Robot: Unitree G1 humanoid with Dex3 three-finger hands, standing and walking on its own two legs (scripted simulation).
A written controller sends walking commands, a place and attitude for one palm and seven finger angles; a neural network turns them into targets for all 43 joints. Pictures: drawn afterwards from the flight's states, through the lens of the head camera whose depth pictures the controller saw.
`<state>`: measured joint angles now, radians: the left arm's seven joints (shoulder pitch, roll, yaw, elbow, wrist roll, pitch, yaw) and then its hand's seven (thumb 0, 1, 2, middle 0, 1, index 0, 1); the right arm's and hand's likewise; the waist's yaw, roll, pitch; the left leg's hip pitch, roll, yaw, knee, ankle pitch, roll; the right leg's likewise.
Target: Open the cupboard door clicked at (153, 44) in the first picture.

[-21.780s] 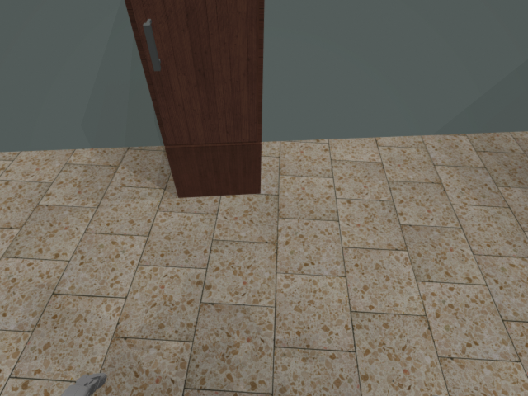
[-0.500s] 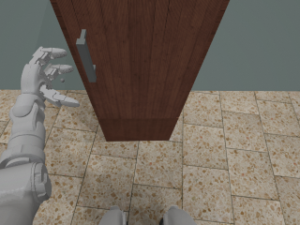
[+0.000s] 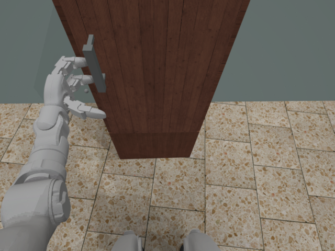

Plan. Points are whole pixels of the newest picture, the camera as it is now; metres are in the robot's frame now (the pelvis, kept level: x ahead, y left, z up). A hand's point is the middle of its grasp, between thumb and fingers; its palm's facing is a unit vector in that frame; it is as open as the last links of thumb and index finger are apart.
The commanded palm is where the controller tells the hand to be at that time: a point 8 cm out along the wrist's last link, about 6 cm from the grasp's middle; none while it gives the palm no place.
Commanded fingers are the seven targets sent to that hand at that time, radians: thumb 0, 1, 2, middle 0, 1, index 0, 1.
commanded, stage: slide the fingers in behind the handle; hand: left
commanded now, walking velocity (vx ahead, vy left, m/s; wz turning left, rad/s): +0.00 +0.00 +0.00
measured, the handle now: (96, 65) +0.56 +0.16 +0.08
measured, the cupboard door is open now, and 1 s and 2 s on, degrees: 0 1 1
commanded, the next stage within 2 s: move the hooked fingers beside the handle in 0.94 s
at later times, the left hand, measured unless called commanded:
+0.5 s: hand (89, 90) +0.48 +0.17 +0.08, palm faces +0.03 -1.00 -0.01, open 14.3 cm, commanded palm +0.45 +0.18 +0.08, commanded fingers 0.00 -0.50 0.30 -0.30 -1.20 -0.30 -1.20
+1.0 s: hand (91, 95) +0.46 +0.16 +0.08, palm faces +0.05 -1.00 -0.01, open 14.8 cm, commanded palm +0.44 +0.18 +0.08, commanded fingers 0.00 -0.50 0.30 -0.30 -1.20 -0.30 -1.20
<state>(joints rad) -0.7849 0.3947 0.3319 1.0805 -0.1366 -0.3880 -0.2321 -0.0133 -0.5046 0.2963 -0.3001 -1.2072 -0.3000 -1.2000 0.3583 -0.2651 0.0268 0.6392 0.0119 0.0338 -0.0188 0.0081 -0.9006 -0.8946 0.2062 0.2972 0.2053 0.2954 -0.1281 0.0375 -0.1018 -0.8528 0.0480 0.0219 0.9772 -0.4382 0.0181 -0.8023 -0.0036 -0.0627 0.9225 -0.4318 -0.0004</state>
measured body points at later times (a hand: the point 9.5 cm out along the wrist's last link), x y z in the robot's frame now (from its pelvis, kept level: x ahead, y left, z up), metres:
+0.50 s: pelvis +0.01 +0.00 +0.00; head +0.11 +0.00 +0.44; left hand +0.47 +0.22 +0.08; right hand +0.05 -0.27 -0.12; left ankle +0.01 +0.11 -0.68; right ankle +0.00 -0.12 -0.68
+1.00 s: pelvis +0.02 +0.00 +0.01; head +0.11 +0.01 +0.45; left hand +0.45 +0.21 +0.08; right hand +0.08 -0.25 -0.12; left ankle +0.01 +0.11 -0.68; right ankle +0.00 -0.12 -0.68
